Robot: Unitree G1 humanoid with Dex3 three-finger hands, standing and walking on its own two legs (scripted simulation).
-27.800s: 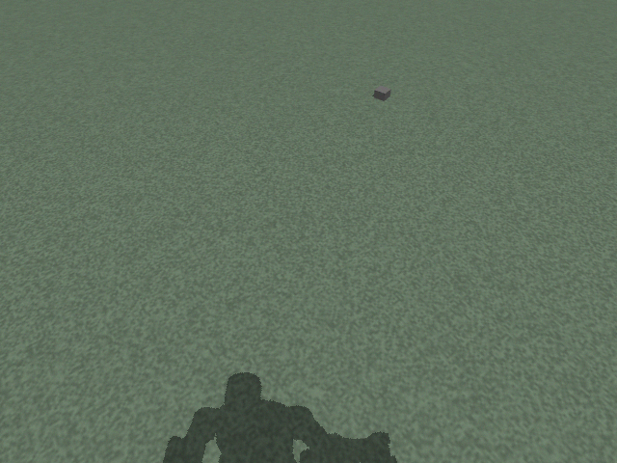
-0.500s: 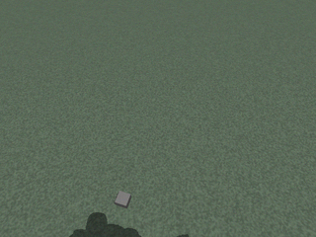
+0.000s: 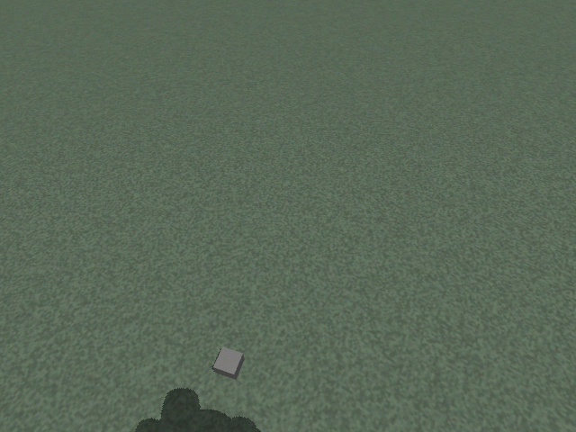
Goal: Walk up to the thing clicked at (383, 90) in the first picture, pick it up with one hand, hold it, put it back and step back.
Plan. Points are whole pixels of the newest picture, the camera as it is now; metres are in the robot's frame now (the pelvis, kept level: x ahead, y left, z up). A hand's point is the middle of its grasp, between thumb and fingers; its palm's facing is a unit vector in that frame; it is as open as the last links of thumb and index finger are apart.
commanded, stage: stand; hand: left
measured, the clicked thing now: (229, 363) +0.51 +0.23 -0.76
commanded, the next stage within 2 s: walk up in 0.12 s
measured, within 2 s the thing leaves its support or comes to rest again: neither
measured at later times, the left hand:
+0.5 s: hand out of the picture +0.08 +0.30 -0.19, palm faces -0.03 -0.93 -0.38, open 7.4 cm
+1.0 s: hand out of the picture -0.09 +0.27 -0.16, palm faces -0.06 -0.92 -0.39, open 7.4 cm
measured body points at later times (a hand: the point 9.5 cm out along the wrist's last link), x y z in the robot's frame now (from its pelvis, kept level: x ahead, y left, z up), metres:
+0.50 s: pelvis -0.08 +0.04 -0.03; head +0.00 +0.06 +0.41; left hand +0.08 +0.35 -0.16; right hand +0.00 -0.30 -0.14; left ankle -0.08 +0.14 -0.75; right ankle +0.01 -0.12 -0.73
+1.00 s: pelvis -0.20 +0.02 -0.02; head -0.15 +0.00 +0.42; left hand -0.09 +0.32 -0.14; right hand -0.10 -0.31 -0.14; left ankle -0.18 +0.14 -0.69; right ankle -0.19 -0.11 -0.75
